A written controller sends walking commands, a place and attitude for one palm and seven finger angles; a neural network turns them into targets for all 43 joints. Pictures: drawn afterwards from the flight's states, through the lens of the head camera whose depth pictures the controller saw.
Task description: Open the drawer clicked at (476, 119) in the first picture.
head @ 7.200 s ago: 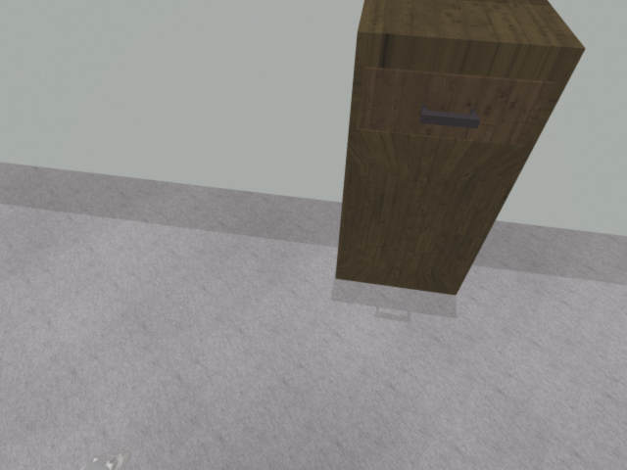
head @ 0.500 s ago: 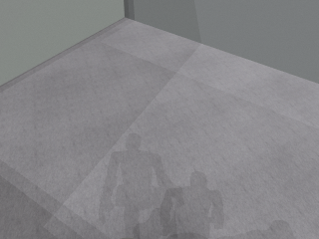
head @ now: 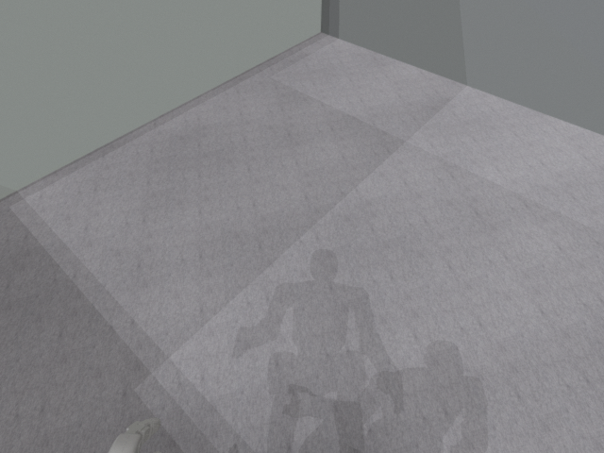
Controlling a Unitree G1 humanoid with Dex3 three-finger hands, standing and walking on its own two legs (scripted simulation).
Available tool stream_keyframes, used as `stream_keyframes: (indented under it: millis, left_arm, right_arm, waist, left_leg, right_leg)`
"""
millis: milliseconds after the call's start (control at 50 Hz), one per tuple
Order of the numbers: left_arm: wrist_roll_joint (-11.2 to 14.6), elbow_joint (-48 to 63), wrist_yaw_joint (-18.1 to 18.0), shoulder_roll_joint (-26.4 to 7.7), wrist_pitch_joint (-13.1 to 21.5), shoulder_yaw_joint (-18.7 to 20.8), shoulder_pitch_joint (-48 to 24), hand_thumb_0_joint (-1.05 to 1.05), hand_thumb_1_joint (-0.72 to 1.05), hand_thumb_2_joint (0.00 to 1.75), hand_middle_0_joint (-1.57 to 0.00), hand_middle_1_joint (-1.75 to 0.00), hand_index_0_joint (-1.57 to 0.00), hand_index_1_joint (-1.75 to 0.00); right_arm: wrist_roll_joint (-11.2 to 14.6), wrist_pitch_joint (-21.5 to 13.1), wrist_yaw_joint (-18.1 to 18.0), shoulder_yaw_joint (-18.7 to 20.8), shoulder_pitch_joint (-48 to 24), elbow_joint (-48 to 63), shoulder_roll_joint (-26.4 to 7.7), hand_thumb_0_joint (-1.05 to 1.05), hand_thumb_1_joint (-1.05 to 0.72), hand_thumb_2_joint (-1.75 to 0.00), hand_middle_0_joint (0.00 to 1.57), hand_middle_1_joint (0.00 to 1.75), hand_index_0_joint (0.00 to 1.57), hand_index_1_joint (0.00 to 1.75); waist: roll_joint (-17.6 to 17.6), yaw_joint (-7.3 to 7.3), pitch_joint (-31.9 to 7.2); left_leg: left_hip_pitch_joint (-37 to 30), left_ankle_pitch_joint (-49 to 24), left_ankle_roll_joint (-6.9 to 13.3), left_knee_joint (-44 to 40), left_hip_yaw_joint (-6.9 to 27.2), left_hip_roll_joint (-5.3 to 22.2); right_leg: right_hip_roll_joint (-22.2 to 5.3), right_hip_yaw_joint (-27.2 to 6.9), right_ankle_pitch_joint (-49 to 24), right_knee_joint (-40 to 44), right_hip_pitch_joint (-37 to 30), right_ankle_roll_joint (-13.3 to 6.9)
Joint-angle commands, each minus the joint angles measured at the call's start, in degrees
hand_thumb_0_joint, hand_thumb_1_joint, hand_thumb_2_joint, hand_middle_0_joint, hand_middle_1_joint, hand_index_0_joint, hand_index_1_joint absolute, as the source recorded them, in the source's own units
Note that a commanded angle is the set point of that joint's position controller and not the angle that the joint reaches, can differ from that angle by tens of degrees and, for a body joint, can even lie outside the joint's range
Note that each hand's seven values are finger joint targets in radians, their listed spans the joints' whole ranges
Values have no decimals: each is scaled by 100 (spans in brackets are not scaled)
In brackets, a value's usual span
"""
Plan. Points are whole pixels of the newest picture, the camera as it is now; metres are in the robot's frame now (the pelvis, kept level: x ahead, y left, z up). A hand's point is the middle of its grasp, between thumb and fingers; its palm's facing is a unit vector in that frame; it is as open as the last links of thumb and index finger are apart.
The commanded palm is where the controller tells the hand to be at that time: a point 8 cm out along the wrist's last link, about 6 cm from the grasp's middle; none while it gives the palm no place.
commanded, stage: turn to face it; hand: left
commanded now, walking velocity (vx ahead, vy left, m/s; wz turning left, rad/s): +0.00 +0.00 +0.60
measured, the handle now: out of the picture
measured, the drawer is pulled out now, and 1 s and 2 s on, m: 0.00 0.00 0.00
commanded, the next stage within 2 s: none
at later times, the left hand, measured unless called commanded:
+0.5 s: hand out of the picture -0.07 +0.15 -0.16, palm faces +0.37 -0.89 -0.27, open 7.3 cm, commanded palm none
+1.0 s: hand out of the picture -0.06 +0.25 -0.16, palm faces +0.59 -0.77 -0.23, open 7.4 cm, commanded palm none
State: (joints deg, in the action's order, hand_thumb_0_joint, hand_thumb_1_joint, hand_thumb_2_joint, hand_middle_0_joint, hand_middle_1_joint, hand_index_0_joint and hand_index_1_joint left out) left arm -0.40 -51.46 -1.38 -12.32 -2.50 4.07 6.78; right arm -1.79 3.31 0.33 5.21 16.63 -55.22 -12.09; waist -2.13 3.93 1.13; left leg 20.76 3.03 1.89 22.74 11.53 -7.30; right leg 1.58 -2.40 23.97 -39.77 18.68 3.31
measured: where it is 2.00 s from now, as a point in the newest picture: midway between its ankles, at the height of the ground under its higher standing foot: outside the picture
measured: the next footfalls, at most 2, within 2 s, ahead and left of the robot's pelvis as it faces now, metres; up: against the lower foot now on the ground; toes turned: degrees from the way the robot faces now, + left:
right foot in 0.04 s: +0.03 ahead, -0.12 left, +0.00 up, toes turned +3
left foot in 0.62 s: -0.05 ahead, +0.10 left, +0.00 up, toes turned +31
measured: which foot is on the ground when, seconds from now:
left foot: down 0.00-0.04, up 0.06-0.60, down 0.62-1.00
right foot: up 0.00-0.02, down 0.04-0.62, up 0.64-1.00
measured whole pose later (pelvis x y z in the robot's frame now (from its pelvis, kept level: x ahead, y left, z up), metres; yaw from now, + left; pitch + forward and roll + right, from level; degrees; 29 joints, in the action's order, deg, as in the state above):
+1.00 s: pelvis -0.04 +0.01 +0.01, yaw +36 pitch +1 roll -2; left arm -1.1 -50.4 -0.7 -15.0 -3.1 4.1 7.3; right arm -1.4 1.9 0.6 3.1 12.2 -52.4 -11.1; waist 1.3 1.6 3.3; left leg 13.8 12.8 3.7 26.2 4.4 -3.2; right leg -4.6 -0.6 22.7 -56.8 26.4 6.9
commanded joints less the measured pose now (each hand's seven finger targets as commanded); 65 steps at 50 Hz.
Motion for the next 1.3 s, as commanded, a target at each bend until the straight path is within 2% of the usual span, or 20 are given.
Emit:
stream_keyframes:
  millis: [0,20,40,80,140,220,380,500,560,580,600,620,740,980,1120,1140,1160,1180,1200,1280]
  left_arm:
    - [1,160,-128,-1004,136,239,1146,0,90,90,-20,-30,-20,-30]
    - [-122,349,-169,-1562,175,311,887,0,90,90,-20,-30,-20,-30]
    - [-58,539,-186,-1439,138,191,287,0,90,90,-20,-30,-20,-30]
    - [-24,719,-156,-1001,213,140,-444,0,90,90,-20,-30,-20,-30]
    - [-5,538,-80,-665,328,-10,-12,0,90,90,-20,-30,-20,-30]
    - [-26,299,-85,-751,354,10,829,0,90,90,-20,-30,-20,-30]
    - [-118,112,-87,-899,320,48,1417,0,90,90,-20,-30,-20,-30]
    - [-153,66,-67,-1155,243,146,1322,0,90,90,-20,-30,-20,-30]
    - [-67,63,-19,-1195,218,178,1128,0,90,90,-20,-30,-20,-30]
    - [-28,180,14,-1009,207,157,1107,0,90,90,-20,-30,-20,-30]
    - [-10,454,48,-659,201,35,892,0,90,90,-20,-30,-20,-30]
    - [-63,551,6,-822,104,47,622,0,90,90,-20,-30,-20,-30]
    - [-82,217,82,-800,43,138,734,0,90,90,-20,-30,-20,-30]
    - [-25,732,7,-650,115,65,-355,0,90,90,-20,-30,-20,-30]
    - [75,645,-59,-661,197,43,200,0,90,90,-20,-30,-20,-30]
    - [62,589,-79,-788,254,80,453,0,90,90,-20,-30,-20,-30]
    - [-8,560,-125,-1261,318,162,559,0,90,90,-20,-30,-20,-30]
    - [-61,612,-148,-1597,316,206,568,0,90,90,-20,-30,-20,-30]
    - [-34,640,-159,-1470,271,154,506,0,90,90,-20,-30,-20,-30]
    - [-6,721,-98,-756,316,-19,-197,0,90,90,-20,-30,-20,-30]
  right_arm:
    - [99,-30,4,259,-282,592,-838,0,-90,-90,20,30,20,30]
    - [124,-47,-35,209,-54,693,-432,0,-90,-90,20,30,20,30]
    - [5,-72,-37,271,-232,692,-863,0,-90,-90,20,30,20,30]
    - [4,46,49,277,60,542,-732,0,-90,-90,20,30,20,30]
    - [21,45,116,188,121,409,-641,0,-90,-90,20,30,20,30]
    - [22,68,104,137,-376,535,-675,0,-90,-90,20,30,20,30]
    - [65,57,111,-4,-1203,673,-615,0,-90,-90,20,30,20,30]
    - [119,-67,121,-121,-1383,808,-526,0,-90,-90,20,30,20,30]
    - [88,-164,102,-47,-756,704,-793,0,-90,-90,20,30,20,30]
    - [57,-221,75,82,-411,655,-1321,0,-90,-90,20,30,20,30]
    - [99,-233,29,224,-83,602,-1897,0,-90,-90,20,30,20,30]
    - [131,-170,19,217,66,478,-1874,0,-90,-90,20,30,20,30]
    - [97,-250,-54,31,-1028,777,-1247,0,-90,-90,20,30,20,30]
    - [39,-249,-84,155,-31,580,-1235,0,-90,-90,20,30,20,30]
    - [66,-179,-72,184,-233,624,-1185,0,-90,-90,20,30,20,30]
    - [110,-188,-53,172,-233,629,-1054,0,-90,-90,20,30,20,30]
    - [174,-200,-17,110,-18,657,-672,0,-90,-90,20,30,20,30]
    - [132,-175,-38,110,0,775,-614,0,-90,-90,20,30,20,30]
    - [64,-123,-37,177,-119,753,-853,0,-90,-90,20,30,20,30]
    - [45,31,104,162,143,365,-718,0,-90,-90,20,30,20,30]
  waist:
    - [133,-597,-507]
    - [2013,-542,-433]
    - [1419,-389,59]
    - [1081,43,212]
    - [918,-37,343]
    - [1096,-399,70]
    - [1330,-660,-38]
    - [1527,-715,-358]
    - [1123,-305,-742]
    - [-75,-108,-1024]
    - [-1596,89,-1092]
    - [-944,102,-1041]
    - [-649,-408,-116]
    - [-668,-60,-429]
    - [-608,-380,-737]
    - [-306,-508,-887]
    - [1022,-514,-1044]
    - [1788,-543,-885]
    - [1154,-506,-631]
    - [1155,-78,122]
  left_leg:
    - [1180,2090,-193,252,889,731]
    - [2147,2642,-590,2229,-447,-64]
    - [1835,2713,-491,3346,-474,246]
    - [1248,2052,-483,4302,-624,468]
    - [1513,1396,-630,4782,-939,658]
    - [1724,1447,-779,4662,-1050,831]
    - [1393,2096,-735,3645,-1345,967]
    - [289,2216,-487,1900,-1772,893]
    - [-1162,755,-303,171,-1791,858]
    - [-2395,-511,58,-174,-714,1736]
    - [-3034,-3327,868,-41,1074,3153]
    - [-2692,-3347,1208,73,631,3332]
    - [-1173,-1384,545,-366,-249,1924]
    - [-1766,-1848,902,-84,1123,1934]
    - [-764,-1660,550,385,1432,1489]
    - [-302,-913,271,680,1215,1246]
    - [931,1043,-188,1599,378,689]
    - [1633,3140,-532,2970,-564,121]
    - [1344,3079,-459,3958,-443,449]
    - [1346,1822,-626,4871,-814,802]
  right_leg:
    - [-790,-511,-293,2479,-2203,-440]
    - [-2587,-2556,845,3270,-2228,-1037]
    - [-2986,-2256,630,3287,-688,-1137]
    - [-2246,-1288,-97,3105,98,-894]
    - [-1642,-25,-2029,2438,-586,-707]
    - [-1830,147,-3160,2093,-1474,-732]
    - [-2162,375,-4226,1798,-1947,-982]
    - [-2358,725,-4272,1406,-1813,-1012]
    - [-2174,1284,-3800,253,-1251,-541]
    - [-1733,1457,-2321,-972,7,-169]
    - [-993,1243,1388,-2135,1608,244]
    - [-1046,710,1440,-2627,1643,184]
    - [-895,383,-320,-2763,1275,274]
    - [-498,132,172,-1290,1225,309]
    - [-168,208,-761,1124,-782,100]
    - [-446,48,-1411,1996,-1589,61]
    - [-1773,-1061,-1715,2412,-2803,-312]
    - [-3144,-2135,-2725,2322,-2493,-1003]
    - [-3137,-1653,-2734,2253,-1565,-1274]
    - [-1909,30,-2869,2159,-934,-800]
